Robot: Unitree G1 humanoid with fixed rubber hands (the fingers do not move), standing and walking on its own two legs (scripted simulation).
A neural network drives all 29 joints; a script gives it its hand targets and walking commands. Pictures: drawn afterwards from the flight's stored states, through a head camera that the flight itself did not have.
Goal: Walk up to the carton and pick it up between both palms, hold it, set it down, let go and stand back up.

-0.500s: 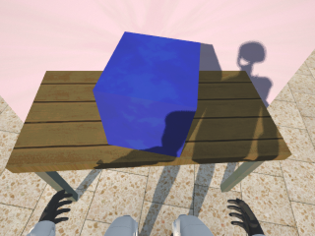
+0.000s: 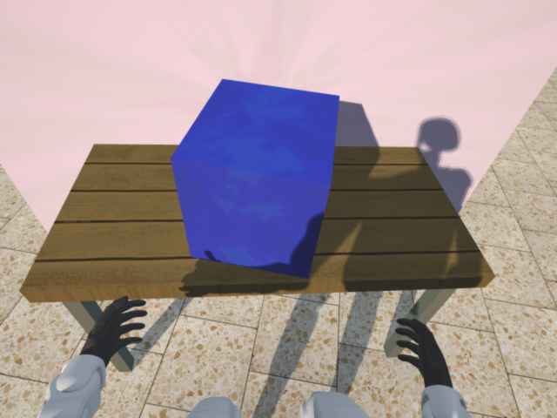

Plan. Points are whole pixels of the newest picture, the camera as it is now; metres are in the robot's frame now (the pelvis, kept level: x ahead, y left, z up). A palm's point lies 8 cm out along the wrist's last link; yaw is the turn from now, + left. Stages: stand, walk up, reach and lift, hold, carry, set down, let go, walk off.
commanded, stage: reach and lift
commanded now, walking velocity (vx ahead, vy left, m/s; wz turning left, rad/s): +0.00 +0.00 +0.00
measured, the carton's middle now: (264, 177) +0.59 +0.02 -0.01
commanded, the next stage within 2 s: none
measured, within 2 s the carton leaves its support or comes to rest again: neither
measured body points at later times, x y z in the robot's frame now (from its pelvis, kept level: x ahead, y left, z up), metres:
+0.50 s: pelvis +0.00 +0.04 +0.00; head +0.00 +0.07 +0.45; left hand +0.24 +0.30 -0.03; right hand +0.23 -0.17 -0.01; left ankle +0.07 +0.11 -0.69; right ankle +0.06 -0.12 -0.69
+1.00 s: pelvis +0.02 +0.04 +0.01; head +0.04 +0.06 +0.46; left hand +0.31 +0.29 -0.01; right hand +0.31 -0.15 +0.01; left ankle +0.07 +0.11 -0.69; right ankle +0.06 -0.12 -0.69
